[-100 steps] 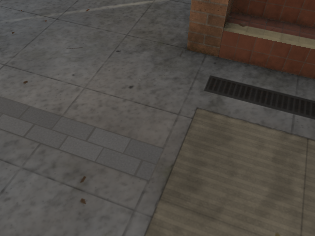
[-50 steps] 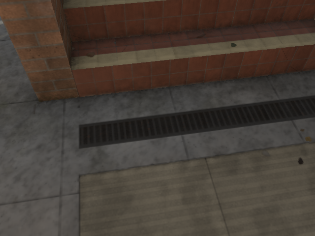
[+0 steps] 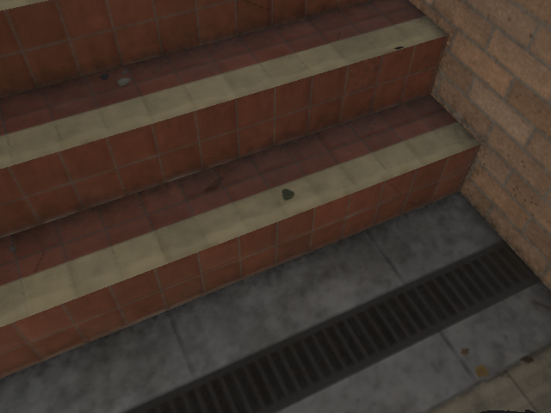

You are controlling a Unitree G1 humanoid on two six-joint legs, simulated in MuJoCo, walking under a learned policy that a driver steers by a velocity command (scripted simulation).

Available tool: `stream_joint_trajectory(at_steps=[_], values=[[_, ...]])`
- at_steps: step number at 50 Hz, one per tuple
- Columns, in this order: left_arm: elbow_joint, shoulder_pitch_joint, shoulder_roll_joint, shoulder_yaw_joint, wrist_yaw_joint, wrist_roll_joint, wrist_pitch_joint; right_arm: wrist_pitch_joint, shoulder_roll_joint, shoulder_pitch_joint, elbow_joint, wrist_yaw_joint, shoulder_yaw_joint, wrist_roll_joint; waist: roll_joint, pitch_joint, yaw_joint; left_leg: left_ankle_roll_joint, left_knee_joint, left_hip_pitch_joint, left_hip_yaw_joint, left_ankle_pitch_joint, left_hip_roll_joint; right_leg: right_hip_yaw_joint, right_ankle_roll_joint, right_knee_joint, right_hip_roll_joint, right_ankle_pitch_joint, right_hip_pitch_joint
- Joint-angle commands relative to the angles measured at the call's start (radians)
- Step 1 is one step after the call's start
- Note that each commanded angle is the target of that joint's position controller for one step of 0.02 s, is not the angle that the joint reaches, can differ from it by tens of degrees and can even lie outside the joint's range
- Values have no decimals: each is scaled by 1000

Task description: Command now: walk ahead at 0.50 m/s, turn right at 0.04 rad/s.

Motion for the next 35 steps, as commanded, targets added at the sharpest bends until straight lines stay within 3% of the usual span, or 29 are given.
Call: stream_joint_trajectory(at_steps=[1,2,3,6,10,13,17,19,21,22,23,24,25,26,27,28,29,30,31,32,35], values=[[-120,-69,130,14,-11,-25,-51,10,-147,237,7,-16,-43,10,105,-172,-122,194,-304,630,-550,-192,338,40,-18,385,-78,62,-592],[-128,-109,120,15,-8,-7,-49,12,-124,182,1,-14,-34,4,54,-91,-89,178,-335,480,-456,-97,300,15,-15,311,-117,131,-557],[-124,-101,114,21,-4,5,-41,8,-101,151,-5,-12,-25,-8,69,-63,-53,165,-367,388,-390,-20,263,18,-14,254,-150,181,-496],[-107,-48,66,13,3,8,-12,-8,-116,150,13,-9,-29,-4,91,-54,-14,183,-428,292,-277,132,230,-3,10,182,-167,239,-431],[-149,-173,50,8,7,19,-11,-3,-146,203,47,-28,-36,4,70,-22,-39,169,-453,334,-182,252,210,-21,43,-12,-174,423,-529],[-173,-286,23,-2,-4,14,-23,6,-157,244,64,-41,-35,10,69,-3,-84,135,-464,360,-128,208,182,-49,41,-226,-148,569,-500],[-213,-417,21,-4,-27,2,-39,21,-168,328,105,-46,-35,18,72,36,-135,128,-435,451,-150,170,218,-64,34,-379,-112,592,-495],[-234,-451,34,0,-38,0,-50,33,-175,343,119,-48,-38,21,83,48,-128,122,-393,507,-184,196,246,-50,19,-427,-99,535,-499],[-233,-424,59,8,-45,3,-60,41,-191,325,120,-55,-46,23,100,33,-93,105,-336,539,-216,257,265,-43,-1,-468,-83,462,-437],[-222,-377,76,15,-43,5,-66,42,-200,304,117,-56,-49,24,111,6,-59,94,-282,534,-220,342,259,-55,-12,-481,-66,433,-351],[-191,-264,106,32,-37,8,-69,43,-197,278,111,-56,-46,21,101,-61,8,72,-162,498,-194,463,218,-79,-36,-516,-43,442,-177],[-150,-91,166,55,-26,20,-71,39,-161,266,93,-55,-31,6,75,-196,82,41,52,360,-163,414,162,-26,-82,-464,-108,487,117],[-132,51,267,80,-15,44,-65,23,-56,336,59,-52,1,-5,-132,-375,87,-24,426,-11,-83,43,23,305,-193,-447,-366,476,545],[-124,75,223,72,-16,36,-59,9,-52,392,74,-47,8,18,-299,-487,74,-40,640,-202,-159,-439,-30,613,-272,-574,-476,338,642],[-133,11,151,52,-13,27,-57,5,-158,315,71,-47,-19,45,-182,-333,83,-34,718,-281,-196,-379,36,498,-224,-611,-435,260,516],[-138,-52,117,40,-9,21,-55,7,-165,238,53,-49,-23,44,-124,-221,65,-32,711,-289,-164,-291,83,355,-191,-634,-401,296,375],[-131,-113,87,29,-11,23,-55,14,-149,203,48,-53,-24,30,-66,-142,34,-40,667,-250,-150,-232,115,252,-176,-677,-359,365,233],[-126,-161,61,22,-14,26,-59,28,-138,206,51,-56,-31,21,-78,-95,-3,-45,624,-197,-155,-191,141,171,-162,-719,-326,414,131],[-121,-191,59,21,-15,30,-62,44,-112,231,55,-55,-28,24,-98,-70,-32,-52,614,-143,-153,-165,151,115,-161,-759,-312,435,55],[-115,-212,62,24,-15,29,-68,54,-86,242,55,-55,-25,28,-97,-55,-49,-60,607,-123,-146,-148,155,62,-167,-784,-307,491,10],[-95,-233,97,37,-5,33,-72,65,-68,201,25,-59,-25,16,-64,-27,-69,-83,537,-162,-140,-54,160,-70,-174,-809,-299,630,-17]])
Keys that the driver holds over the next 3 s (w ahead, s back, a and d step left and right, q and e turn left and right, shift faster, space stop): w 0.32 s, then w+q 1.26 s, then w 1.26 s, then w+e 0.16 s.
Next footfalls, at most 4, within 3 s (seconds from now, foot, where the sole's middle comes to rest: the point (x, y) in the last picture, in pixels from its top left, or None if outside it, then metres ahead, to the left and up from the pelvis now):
0.48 right None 0.44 -0.14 -0.76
0.96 left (241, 361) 0.57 0.12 -0.76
1.48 right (264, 185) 0.96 0.09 -0.55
2.08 left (74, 112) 0.99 0.53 -0.35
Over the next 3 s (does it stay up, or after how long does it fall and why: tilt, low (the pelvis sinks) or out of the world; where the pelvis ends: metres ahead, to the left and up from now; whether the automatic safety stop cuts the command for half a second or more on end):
stays up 1.21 0.67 0.63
